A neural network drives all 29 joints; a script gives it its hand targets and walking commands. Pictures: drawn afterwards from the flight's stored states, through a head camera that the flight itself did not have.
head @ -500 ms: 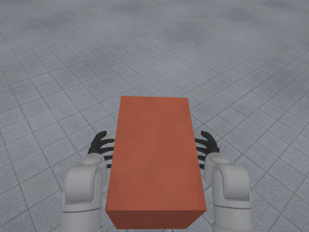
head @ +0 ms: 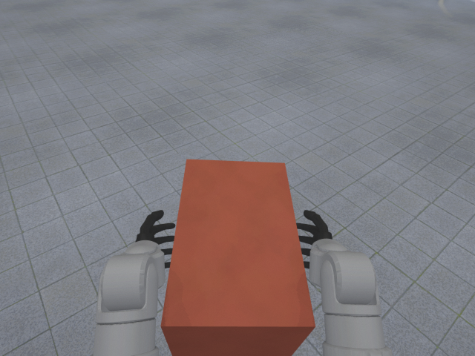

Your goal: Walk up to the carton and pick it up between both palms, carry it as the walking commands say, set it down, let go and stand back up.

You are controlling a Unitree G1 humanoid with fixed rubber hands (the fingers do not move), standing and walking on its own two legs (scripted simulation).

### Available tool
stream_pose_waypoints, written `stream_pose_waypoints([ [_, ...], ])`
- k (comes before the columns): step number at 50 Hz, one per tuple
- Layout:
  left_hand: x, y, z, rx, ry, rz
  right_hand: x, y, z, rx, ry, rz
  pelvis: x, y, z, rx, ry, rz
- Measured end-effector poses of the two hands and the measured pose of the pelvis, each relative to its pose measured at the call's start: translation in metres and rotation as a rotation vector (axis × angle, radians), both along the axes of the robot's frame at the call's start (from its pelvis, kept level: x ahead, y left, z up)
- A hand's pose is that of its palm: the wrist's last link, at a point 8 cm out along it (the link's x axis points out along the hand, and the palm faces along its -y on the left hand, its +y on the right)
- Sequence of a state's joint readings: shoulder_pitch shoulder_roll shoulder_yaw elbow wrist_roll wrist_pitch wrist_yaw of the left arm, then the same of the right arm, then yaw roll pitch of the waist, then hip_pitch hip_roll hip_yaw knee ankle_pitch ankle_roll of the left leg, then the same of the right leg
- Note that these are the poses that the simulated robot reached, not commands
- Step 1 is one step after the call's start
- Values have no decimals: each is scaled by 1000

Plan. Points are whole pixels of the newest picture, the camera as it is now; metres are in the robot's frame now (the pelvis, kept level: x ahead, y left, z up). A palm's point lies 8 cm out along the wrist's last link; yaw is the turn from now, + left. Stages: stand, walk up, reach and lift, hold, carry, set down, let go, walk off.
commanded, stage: carry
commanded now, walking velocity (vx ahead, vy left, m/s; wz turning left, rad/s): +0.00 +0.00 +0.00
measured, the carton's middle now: (233, 258) +0.32 +0.00 +0.02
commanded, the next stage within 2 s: hold in 1.88 s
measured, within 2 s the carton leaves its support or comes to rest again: neither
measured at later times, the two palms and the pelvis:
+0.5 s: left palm (132, 245) +0.30 +0.16 +0.09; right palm (300, 242) +0.30 -0.11 +0.09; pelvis +0.02 +0.02 +0.00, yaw +0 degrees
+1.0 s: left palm (127, 239) +0.32 +0.17 +0.08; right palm (291, 238) +0.32 -0.10 +0.08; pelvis +0.03 +0.04 +0.00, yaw +0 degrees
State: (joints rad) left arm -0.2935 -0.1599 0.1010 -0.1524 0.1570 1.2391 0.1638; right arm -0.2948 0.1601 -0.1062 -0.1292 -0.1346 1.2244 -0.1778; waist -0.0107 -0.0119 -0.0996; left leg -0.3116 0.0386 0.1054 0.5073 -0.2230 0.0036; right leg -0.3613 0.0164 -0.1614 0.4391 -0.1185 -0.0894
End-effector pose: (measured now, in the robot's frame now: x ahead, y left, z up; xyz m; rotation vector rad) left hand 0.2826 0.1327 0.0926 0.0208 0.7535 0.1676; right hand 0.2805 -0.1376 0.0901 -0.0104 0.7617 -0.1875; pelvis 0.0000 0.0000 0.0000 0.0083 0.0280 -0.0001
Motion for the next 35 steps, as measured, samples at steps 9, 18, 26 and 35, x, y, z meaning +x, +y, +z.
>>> stream_pose_waypoints([
  [9, 4, 14, -1, -2, -1, 19, 9, 14, -1, -6, 2, 18, 5, 9, 0, -2, 6, 3],
  [18, 12, 24, -2, -3, -4, 26, 19, 25, -1, -12, 2, 25, 12, 18, 0, -4, 10, 3],
  [26, 20, 28, -3, -1, -6, 14, 23, 28, -2, -16, 4, 13, 17, 24, 0, -5, 13, 1],
  [35, 27, 31, -4, 3, -8, 3, 28, 32, -4, -20, 5, 4, 21, 30, 0, -6, 15, -3],
])
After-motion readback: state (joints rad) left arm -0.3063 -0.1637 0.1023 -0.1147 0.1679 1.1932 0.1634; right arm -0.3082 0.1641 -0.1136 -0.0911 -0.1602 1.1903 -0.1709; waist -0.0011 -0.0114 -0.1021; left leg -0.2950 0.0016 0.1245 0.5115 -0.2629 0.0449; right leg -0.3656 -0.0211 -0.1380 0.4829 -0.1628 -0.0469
